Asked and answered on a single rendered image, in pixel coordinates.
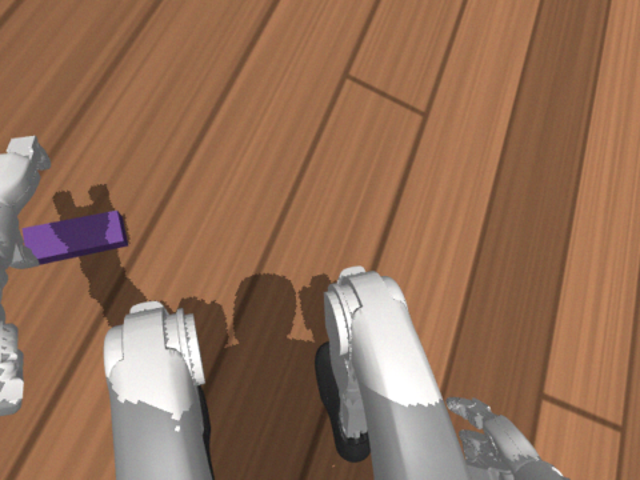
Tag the right robot hand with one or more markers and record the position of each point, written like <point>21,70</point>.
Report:
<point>503,449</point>

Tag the right robot foot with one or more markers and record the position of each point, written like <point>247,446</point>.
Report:
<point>350,449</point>

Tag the left robot foot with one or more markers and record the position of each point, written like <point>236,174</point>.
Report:
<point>207,427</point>

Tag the left robot hand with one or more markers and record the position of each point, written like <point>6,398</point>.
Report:
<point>19,180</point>

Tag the small box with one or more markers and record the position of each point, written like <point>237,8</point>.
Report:
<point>76,237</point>

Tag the left robot arm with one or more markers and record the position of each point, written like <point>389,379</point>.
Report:
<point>11,358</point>

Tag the right robot arm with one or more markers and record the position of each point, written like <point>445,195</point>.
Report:
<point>539,470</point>

